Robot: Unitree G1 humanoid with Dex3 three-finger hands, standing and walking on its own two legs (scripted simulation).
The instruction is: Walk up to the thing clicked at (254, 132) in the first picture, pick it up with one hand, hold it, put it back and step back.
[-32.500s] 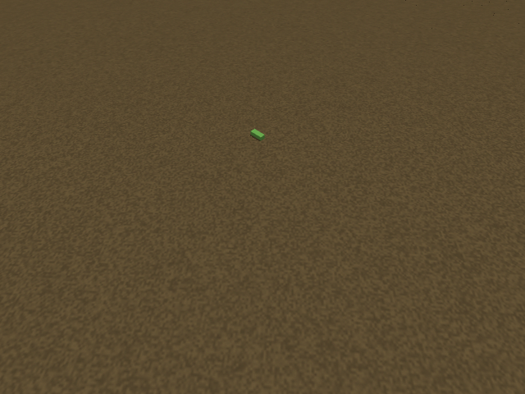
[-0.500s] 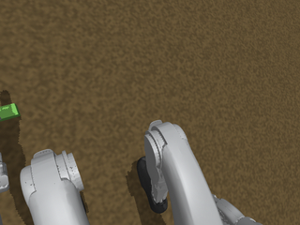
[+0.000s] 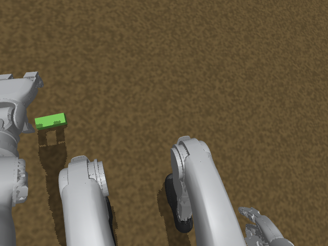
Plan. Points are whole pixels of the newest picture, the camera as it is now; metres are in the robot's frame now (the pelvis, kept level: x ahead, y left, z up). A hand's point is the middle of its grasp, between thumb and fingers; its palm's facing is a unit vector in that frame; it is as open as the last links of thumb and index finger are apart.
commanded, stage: withdraw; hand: left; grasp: from above
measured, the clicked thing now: (51, 121) +0.49 +0.28 -0.34
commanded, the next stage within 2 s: home in 0.08 s
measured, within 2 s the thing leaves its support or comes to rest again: neither
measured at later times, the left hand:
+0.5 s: hand (19, 103) +0.48 +0.30 -0.14, palm faces -0.31 -0.19 -0.93, open 11.6 cm
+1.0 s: hand out of the picture +0.30 +0.25 +0.08, palm faces -0.08 -0.85 -0.52, open 7.4 cm
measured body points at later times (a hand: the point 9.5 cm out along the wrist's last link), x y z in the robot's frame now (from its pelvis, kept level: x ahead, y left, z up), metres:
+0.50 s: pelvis +0.02 +0.01 +0.00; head +0.25 +0.06 +0.38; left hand +0.49 +0.30 -0.09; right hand +0.07 -0.24 -0.12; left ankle +0.09 +0.14 -0.32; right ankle +0.11 -0.13 -0.32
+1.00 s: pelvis +0.02 +0.00 +0.18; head +0.17 +0.05 +0.61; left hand +0.30 +0.29 +0.11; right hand +0.26 -0.23 +0.09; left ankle +0.09 +0.14 -0.32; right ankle +0.11 -0.13 -0.32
